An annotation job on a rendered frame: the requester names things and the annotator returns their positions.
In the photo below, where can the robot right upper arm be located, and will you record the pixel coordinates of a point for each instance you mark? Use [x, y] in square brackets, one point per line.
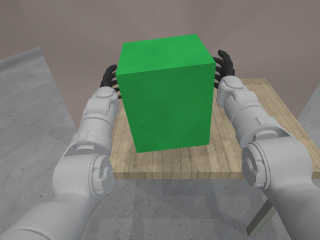
[282, 169]

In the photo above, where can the robot right forearm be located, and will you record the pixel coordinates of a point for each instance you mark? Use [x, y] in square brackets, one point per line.
[248, 117]

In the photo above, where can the table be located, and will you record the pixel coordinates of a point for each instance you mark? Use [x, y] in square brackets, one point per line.
[220, 159]

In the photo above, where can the robot left upper arm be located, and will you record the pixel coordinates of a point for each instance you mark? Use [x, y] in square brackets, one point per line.
[80, 182]

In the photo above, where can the robot left hand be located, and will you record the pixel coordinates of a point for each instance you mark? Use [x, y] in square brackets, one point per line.
[107, 79]

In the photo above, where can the robot right hand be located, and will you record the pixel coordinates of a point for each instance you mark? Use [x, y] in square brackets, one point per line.
[226, 68]

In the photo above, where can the carton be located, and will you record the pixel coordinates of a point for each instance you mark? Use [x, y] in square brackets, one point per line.
[167, 88]

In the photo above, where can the robot left forearm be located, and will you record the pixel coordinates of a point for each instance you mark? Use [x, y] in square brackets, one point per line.
[96, 126]

